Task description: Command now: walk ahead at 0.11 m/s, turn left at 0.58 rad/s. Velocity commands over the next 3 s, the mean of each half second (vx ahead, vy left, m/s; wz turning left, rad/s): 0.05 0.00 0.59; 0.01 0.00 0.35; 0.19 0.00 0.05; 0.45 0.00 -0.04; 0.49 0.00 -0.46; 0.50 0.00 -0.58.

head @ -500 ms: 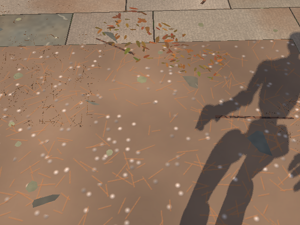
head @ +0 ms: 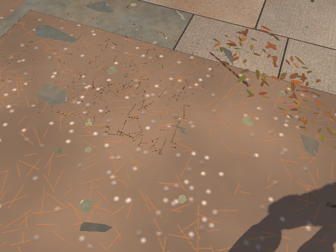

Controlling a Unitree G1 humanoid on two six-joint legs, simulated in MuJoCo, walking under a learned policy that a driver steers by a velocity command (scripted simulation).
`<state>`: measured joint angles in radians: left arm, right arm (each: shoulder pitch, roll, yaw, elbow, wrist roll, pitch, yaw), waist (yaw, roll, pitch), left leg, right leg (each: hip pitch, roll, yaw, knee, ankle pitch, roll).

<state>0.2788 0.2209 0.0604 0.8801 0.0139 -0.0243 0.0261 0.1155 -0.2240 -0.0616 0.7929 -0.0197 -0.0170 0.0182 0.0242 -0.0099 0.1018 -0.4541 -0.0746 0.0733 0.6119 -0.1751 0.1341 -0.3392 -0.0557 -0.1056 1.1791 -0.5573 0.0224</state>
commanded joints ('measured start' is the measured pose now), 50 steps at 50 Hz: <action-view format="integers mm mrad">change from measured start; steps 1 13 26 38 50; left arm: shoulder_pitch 2 -110 39 -5 12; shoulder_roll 101 111 150 181 102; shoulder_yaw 19 22 14 12 -22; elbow -87 -153 -158 -192 -134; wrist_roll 13 16 -12 7 0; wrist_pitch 7 74 31 17 40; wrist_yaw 2 6 37 11 -10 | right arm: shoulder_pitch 97 152 101 96 46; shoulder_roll -139 -184 -177 -138 -156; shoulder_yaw -41 -58 -65 -36 20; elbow -42 -59 -84 -70 -27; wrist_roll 22 4 16 4 8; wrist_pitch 21 34 53 79 28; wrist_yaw -28 -24 -10 5 -35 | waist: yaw -36 -55 17 4 0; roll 25 110 108 -133 156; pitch -167 -153 -145 -116 -143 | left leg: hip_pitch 319 246 73 -115 352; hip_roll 322 200 76 -43 343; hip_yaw -424 -505 -595 -190 -368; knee -286 -386 -312 408 -292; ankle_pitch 470 -129 -190 -261 390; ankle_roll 193 75 -50 -195 41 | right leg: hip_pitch -267 -239 259 346 133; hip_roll -26 27 93 -167 -3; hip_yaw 128 175 187 261 108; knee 96 -204 -871 -819 -719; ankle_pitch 97 209 261 886 173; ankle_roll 8 29 -74 -236 -42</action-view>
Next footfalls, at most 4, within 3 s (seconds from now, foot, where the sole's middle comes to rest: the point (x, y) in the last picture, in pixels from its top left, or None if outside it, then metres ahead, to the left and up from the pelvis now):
0.54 right None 0.10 -0.13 -0.75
0.96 left None -0.01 0.05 -0.75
1.42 right None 0.16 -0.10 -0.75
1.90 left None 0.39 0.20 -0.75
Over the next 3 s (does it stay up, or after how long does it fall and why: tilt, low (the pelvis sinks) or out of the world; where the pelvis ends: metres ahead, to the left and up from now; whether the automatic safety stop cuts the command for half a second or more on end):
stays up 0.87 0.24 0.00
